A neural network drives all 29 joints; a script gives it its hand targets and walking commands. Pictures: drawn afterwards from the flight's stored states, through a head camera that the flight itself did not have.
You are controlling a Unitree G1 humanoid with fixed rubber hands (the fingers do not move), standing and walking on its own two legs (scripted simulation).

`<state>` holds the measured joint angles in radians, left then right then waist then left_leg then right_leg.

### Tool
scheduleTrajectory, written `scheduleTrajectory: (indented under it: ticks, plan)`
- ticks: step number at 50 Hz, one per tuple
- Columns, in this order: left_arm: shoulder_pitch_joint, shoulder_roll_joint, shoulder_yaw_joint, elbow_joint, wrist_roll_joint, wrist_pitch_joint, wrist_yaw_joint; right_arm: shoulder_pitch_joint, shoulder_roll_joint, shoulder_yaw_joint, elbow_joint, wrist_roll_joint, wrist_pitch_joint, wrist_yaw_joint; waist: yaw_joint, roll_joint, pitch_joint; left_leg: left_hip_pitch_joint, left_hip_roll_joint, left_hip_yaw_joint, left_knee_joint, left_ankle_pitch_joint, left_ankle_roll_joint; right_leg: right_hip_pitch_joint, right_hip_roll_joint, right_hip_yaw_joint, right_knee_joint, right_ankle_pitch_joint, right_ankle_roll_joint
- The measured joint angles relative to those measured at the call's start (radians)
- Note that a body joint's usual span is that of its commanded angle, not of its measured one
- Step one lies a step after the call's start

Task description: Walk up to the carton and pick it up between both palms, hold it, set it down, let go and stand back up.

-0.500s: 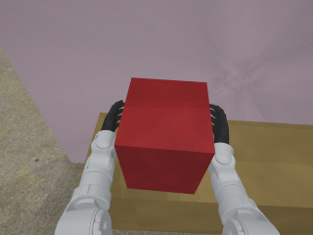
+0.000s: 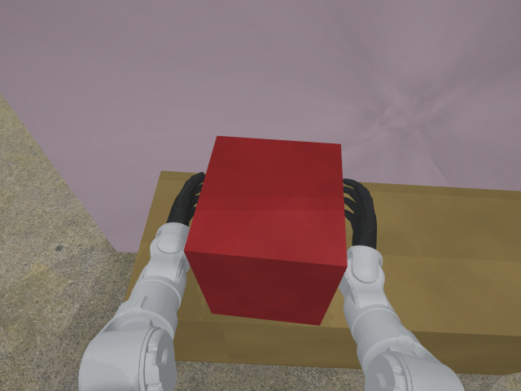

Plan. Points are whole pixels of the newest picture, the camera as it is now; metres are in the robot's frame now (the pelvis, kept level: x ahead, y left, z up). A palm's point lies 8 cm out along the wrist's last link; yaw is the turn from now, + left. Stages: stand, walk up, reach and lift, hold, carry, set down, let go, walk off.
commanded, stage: set down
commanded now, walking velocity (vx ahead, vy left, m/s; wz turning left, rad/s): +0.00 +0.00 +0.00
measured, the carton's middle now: (271, 235) +0.37 -0.02 -0.02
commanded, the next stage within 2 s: none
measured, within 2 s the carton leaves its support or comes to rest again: rests again in 0.96 s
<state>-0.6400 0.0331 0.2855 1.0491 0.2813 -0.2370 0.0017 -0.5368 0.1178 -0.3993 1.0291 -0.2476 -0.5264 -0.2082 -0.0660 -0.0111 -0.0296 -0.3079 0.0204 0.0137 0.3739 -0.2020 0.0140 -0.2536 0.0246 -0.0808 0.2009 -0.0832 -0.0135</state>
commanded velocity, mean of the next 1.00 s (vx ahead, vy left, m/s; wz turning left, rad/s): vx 0.00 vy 0.00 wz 0.00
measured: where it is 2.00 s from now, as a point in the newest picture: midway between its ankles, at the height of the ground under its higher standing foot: outside the picture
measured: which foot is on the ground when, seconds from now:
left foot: down 0.00-1.00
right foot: down 0.00-1.00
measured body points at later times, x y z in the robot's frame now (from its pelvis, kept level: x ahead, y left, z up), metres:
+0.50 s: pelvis +0.00 +0.00 -0.01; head +0.11 +0.02 +0.42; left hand +0.41 +0.12 -0.05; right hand +0.35 -0.17 -0.03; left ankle -0.02 +0.10 -0.75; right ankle +0.00 -0.11 -0.75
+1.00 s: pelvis -0.03 +0.01 -0.04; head +0.11 +0.03 +0.39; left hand +0.42 +0.12 -0.07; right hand +0.34 -0.17 -0.06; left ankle -0.02 +0.10 -0.75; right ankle +0.00 -0.11 -0.75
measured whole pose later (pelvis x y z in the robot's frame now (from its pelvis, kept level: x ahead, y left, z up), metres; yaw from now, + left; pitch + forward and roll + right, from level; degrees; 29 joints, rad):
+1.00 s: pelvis -0.03 +0.01 -0.04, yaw -2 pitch +26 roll -5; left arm -0.93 0.14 0.20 1.57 0.12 -0.58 0.05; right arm -0.69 0.09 -0.53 1.25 -0.30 -0.68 -0.23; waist -0.10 0.05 -0.17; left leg -0.89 0.04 -0.01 0.74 -0.30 0.03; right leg -0.82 0.03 -0.10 0.55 -0.17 -0.01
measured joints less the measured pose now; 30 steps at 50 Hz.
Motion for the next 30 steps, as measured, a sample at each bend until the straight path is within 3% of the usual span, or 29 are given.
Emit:
scheduleTrajectory:
  ticks: [30]
  plan:
    - [-0.131, 0.083, -0.074, 0.341, -0.096, -0.247, 0.04, -0.065, 0.002, -0.055, 0.141, -0.032, -0.132, -0.03, -0.034, 0.044, -0.104, -0.38, 0.015, -0.027, 0.17, -0.036, 0.0, -0.358, 0.009, -0.027, 0.138, -0.025, -0.003]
